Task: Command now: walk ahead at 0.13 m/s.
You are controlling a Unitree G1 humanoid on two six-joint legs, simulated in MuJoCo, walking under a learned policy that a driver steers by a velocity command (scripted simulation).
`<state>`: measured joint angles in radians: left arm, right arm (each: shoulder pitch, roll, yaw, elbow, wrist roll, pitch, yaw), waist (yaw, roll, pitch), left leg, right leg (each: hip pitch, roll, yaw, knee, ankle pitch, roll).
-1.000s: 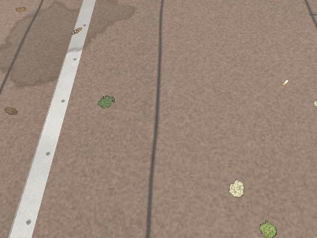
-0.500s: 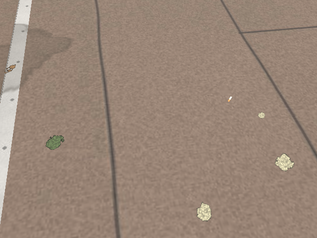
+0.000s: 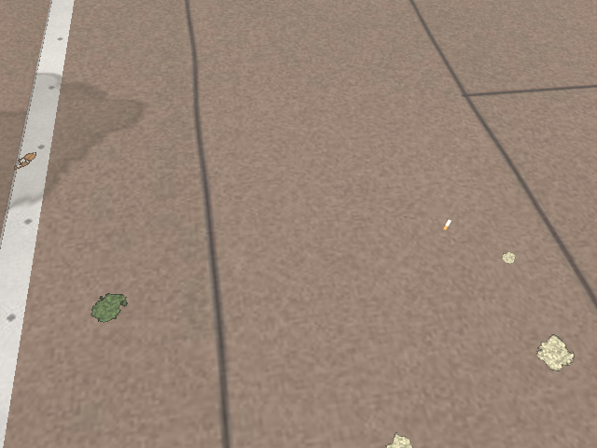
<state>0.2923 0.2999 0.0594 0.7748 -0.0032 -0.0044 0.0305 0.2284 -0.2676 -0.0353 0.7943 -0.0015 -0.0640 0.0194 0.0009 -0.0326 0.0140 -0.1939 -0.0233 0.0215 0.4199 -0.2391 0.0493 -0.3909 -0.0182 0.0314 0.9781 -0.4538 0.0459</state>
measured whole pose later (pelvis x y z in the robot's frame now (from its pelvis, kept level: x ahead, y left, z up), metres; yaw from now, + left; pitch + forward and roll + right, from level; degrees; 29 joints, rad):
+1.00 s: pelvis +0.04 -0.03 -0.01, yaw +0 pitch -2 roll +0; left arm 0.12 0.23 0.04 1.06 0.00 0.02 0.03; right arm 0.26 -0.22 0.00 1.08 -0.01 0.00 -0.04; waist 0.00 0.00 0.05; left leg -0.09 0.01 0.01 0.46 -0.34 -0.01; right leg -0.25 0.01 0.01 0.49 -0.20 -0.01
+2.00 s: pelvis +0.04 -0.03 -0.01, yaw +0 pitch -1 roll +0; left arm 0.17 0.20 0.03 1.13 -0.01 0.02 0.05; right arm 0.37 -0.16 -0.01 1.09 0.00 -0.02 -0.04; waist 0.00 0.00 0.04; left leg -0.11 0.00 0.02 0.46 -0.33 0.00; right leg -0.28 0.01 0.02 0.48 -0.19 0.00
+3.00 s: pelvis +0.25 -0.06 -0.01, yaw +7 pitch +1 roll -1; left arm 0.44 0.19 0.02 1.10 0.01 -0.10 0.02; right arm 0.12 -0.22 -0.06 0.87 0.03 -0.07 0.03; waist 0.07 0.03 0.01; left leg -0.72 0.09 -0.01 0.77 0.02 0.06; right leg 0.13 0.04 -0.17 0.17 -0.33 -0.03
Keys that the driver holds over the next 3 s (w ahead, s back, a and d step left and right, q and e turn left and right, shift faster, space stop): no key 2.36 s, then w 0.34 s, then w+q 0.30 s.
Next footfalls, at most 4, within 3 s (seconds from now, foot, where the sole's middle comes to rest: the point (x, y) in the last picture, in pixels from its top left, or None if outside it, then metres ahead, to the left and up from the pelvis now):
0.18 right None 0.12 -0.14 -0.78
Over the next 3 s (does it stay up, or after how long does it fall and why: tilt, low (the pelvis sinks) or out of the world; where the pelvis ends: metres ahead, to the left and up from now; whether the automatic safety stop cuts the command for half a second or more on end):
stays up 0.25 -0.06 -0.01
